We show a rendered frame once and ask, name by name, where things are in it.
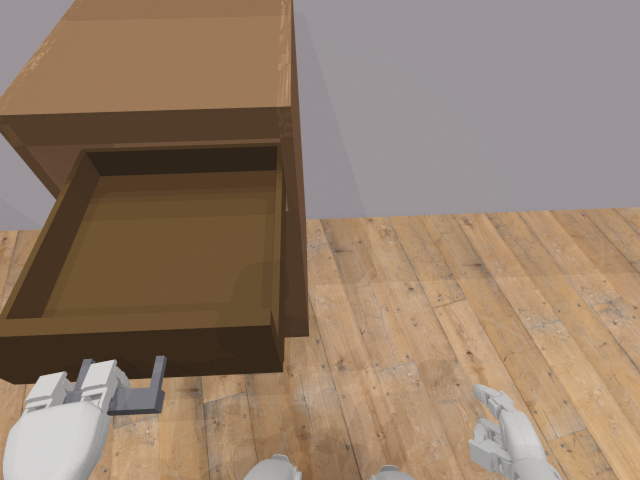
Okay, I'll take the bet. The drawer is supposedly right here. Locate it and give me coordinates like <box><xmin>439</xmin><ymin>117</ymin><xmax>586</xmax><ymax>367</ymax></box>
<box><xmin>0</xmin><ymin>142</ymin><xmax>286</xmax><ymax>385</ymax></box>

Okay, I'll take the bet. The handle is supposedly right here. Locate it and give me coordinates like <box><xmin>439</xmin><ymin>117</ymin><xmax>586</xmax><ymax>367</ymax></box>
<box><xmin>63</xmin><ymin>356</ymin><xmax>167</xmax><ymax>416</ymax></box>

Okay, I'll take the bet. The robot right forearm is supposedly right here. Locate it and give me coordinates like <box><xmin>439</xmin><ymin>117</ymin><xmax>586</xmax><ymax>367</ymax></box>
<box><xmin>510</xmin><ymin>458</ymin><xmax>562</xmax><ymax>480</ymax></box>

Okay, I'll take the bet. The robot left thigh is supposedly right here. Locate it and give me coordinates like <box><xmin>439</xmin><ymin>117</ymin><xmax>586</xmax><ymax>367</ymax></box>
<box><xmin>243</xmin><ymin>459</ymin><xmax>302</xmax><ymax>480</ymax></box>

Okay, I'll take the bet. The cabinet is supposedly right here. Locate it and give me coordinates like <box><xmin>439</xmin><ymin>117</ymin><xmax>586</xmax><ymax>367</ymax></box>
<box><xmin>0</xmin><ymin>0</ymin><xmax>309</xmax><ymax>338</ymax></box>

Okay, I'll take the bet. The robot left shin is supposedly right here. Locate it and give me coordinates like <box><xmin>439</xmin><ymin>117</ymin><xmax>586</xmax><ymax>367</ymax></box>
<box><xmin>271</xmin><ymin>454</ymin><xmax>290</xmax><ymax>463</ymax></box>

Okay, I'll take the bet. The right robot hand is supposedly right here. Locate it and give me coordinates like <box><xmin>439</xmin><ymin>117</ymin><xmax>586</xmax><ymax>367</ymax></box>
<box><xmin>468</xmin><ymin>384</ymin><xmax>547</xmax><ymax>479</ymax></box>

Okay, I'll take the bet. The left robot hand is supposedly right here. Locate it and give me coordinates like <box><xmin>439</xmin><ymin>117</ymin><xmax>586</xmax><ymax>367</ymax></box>
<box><xmin>3</xmin><ymin>359</ymin><xmax>131</xmax><ymax>480</ymax></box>

